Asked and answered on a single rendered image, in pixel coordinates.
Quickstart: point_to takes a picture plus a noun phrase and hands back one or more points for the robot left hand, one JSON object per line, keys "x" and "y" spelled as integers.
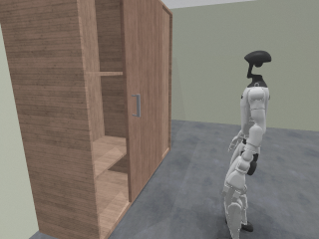
{"x": 236, "y": 180}

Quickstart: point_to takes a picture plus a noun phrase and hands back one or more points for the left robot upper arm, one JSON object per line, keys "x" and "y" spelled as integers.
{"x": 256, "y": 99}

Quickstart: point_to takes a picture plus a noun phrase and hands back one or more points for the robot left thigh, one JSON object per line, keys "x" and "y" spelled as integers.
{"x": 229, "y": 195}

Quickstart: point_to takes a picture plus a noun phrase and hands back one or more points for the handle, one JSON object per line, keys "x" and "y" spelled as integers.
{"x": 138, "y": 105}

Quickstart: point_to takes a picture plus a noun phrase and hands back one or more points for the robot right hand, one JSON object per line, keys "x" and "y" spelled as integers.
{"x": 237, "y": 140}

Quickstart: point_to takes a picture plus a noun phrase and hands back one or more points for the wardrobe door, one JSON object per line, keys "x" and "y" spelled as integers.
{"x": 141, "y": 38}
{"x": 165, "y": 72}

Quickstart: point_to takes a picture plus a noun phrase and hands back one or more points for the robot right forearm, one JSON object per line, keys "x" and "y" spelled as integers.
{"x": 241, "y": 135}

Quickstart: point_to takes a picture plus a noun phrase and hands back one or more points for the robot left forearm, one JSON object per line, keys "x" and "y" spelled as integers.
{"x": 252, "y": 144}

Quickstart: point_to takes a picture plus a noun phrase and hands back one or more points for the robot head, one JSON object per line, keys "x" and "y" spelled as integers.
{"x": 257, "y": 58}

